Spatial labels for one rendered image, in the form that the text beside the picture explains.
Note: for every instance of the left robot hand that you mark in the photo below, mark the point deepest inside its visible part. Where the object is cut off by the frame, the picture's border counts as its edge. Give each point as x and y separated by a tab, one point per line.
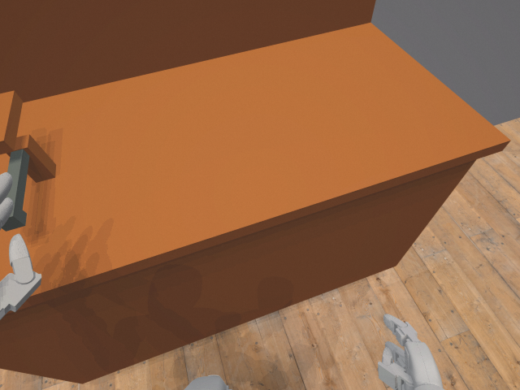
15	289

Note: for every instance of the counter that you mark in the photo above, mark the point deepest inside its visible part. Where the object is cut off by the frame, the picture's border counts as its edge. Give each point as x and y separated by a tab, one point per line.
198	164

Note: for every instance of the tap lever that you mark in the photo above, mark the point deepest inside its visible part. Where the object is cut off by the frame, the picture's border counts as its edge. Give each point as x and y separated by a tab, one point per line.
18	168

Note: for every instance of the right robot hand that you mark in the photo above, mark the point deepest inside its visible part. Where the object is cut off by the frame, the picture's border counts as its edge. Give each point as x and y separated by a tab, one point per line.
411	368

